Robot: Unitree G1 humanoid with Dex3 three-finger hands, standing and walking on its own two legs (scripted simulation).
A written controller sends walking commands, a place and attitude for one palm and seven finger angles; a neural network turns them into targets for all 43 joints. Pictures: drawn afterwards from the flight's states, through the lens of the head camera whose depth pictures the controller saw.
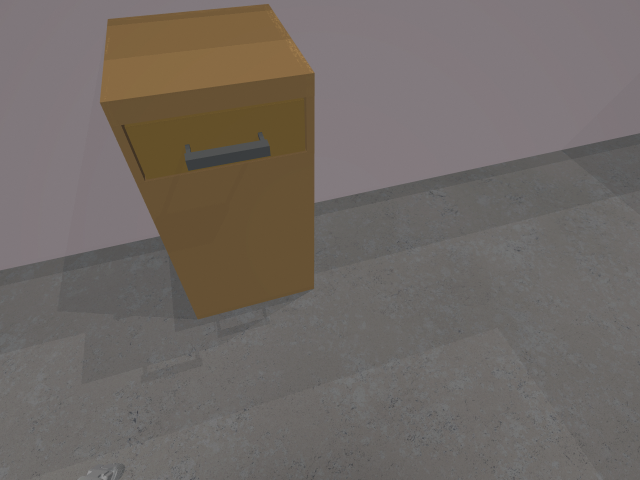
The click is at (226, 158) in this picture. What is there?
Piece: drawer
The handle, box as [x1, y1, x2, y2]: [184, 132, 270, 170]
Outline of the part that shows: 269,146 266,139 264,139 261,132 259,132 259,141 191,152 189,145 187,144 185,145 186,152 184,154 186,164 189,170 270,155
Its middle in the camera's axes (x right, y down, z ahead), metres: -0.22 -0.20 +0.88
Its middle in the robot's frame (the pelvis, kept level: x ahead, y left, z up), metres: +0.78 +0.26 -0.05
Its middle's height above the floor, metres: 0.72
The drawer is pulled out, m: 0.00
